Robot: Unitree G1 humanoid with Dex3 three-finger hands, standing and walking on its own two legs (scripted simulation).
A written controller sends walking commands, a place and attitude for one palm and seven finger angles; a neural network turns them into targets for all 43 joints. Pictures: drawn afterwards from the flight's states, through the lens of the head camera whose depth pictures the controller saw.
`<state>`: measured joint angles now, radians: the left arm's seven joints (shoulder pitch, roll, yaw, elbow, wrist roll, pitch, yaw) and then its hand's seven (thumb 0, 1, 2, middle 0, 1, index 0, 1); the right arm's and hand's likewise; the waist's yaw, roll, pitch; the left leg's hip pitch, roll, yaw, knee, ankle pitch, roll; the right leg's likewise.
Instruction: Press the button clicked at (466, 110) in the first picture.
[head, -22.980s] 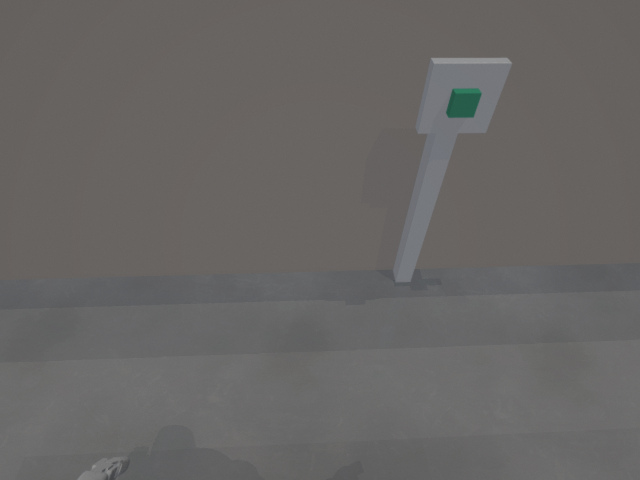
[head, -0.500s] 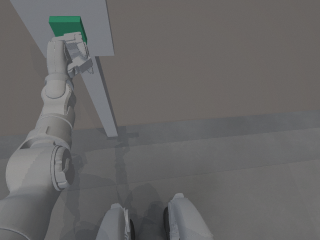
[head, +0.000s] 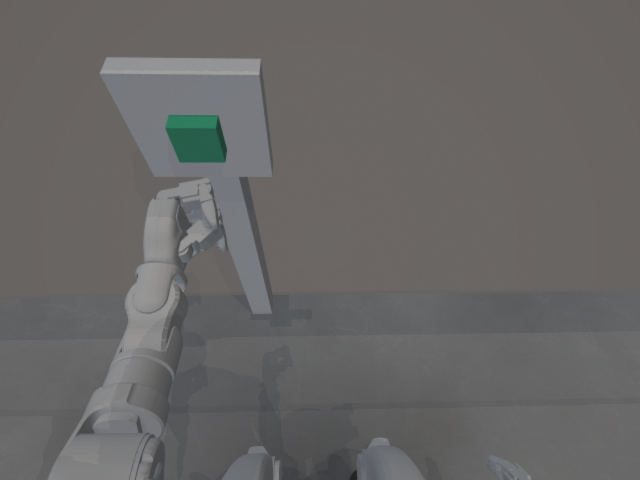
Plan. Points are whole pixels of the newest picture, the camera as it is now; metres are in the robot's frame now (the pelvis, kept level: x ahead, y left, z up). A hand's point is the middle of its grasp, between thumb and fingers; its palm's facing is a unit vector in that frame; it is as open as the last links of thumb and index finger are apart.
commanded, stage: pull the fist back off the button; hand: left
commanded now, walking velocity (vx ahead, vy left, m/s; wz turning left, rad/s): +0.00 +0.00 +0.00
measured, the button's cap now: (198, 137) +0.53 +0.16 +0.08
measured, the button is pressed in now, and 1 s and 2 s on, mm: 0 0 0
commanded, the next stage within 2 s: draw the hand back to the body in 0.14 s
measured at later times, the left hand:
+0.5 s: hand (185, 250) +0.36 +0.15 +0.08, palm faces +0.01 -1.00 -0.03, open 3.1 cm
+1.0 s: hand (71, 328) +0.25 +0.20 +0.16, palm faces +0.21 -0.94 -0.26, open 3.1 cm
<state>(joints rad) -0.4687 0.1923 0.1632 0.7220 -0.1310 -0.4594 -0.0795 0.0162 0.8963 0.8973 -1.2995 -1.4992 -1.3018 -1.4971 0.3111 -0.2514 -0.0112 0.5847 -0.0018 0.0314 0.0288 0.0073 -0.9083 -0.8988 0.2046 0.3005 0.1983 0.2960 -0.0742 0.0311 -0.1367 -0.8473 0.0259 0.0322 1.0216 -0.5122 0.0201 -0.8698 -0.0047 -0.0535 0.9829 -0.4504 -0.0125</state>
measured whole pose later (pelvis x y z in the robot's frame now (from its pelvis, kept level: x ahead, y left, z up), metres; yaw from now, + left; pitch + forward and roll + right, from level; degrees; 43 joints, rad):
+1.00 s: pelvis +0.01 +0.00 +0.06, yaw +1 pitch +0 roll +0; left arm 0.24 0.28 0.08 -0.12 -0.07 -0.08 0.06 0.02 0.89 0.90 -1.30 -1.50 -1.30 -1.50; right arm 0.18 -0.22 0.06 0.55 0.03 -0.05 -0.10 0.01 -0.91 -0.90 0.21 0.30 0.20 0.30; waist 0.04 0.05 -0.02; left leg -0.22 0.00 0.03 0.56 -0.33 0.02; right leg -0.25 -0.02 -0.06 0.55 -0.30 -0.01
